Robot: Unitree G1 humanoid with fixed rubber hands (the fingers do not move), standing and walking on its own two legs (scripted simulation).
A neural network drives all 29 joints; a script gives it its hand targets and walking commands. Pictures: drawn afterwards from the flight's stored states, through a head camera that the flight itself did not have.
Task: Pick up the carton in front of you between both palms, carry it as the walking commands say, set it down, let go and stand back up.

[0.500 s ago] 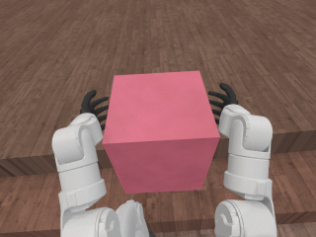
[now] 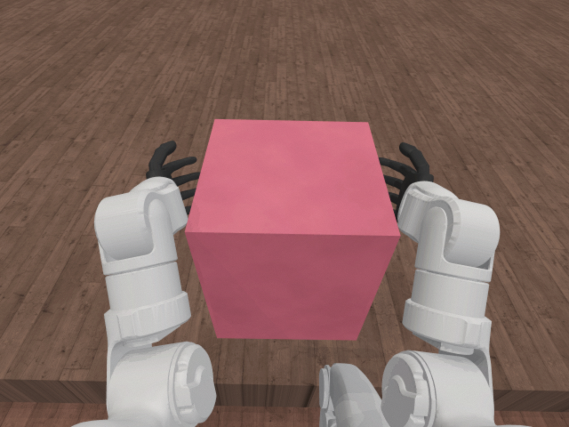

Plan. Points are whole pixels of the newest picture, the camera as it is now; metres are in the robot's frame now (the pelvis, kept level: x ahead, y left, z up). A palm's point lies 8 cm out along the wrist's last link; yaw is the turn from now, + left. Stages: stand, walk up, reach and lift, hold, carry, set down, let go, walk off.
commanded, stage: carry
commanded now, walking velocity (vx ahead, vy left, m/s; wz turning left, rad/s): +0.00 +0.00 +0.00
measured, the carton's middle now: (289, 235) +0.37 +0.00 +0.10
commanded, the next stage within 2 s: none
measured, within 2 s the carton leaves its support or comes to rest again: neither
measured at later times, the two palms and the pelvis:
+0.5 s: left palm (239, 42) +0.50 +0.07 +0.31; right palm (475, 69) +0.48 -0.24 +0.30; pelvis +0.16 -0.05 +0.17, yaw -3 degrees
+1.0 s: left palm (206, 73) +0.49 +0.11 +0.28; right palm (442, 91) +0.47 -0.20 +0.28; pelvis +0.15 -0.03 +0.16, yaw -3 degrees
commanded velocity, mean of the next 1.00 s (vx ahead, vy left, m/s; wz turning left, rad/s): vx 0.00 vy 0.00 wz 0.00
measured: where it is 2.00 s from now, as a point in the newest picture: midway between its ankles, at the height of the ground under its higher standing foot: (302, 412)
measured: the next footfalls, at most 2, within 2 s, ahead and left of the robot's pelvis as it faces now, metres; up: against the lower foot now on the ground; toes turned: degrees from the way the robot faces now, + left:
right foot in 0.04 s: +0.19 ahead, -0.12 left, +0.18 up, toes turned -11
left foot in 0.54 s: +0.22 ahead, +0.06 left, +0.18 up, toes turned -1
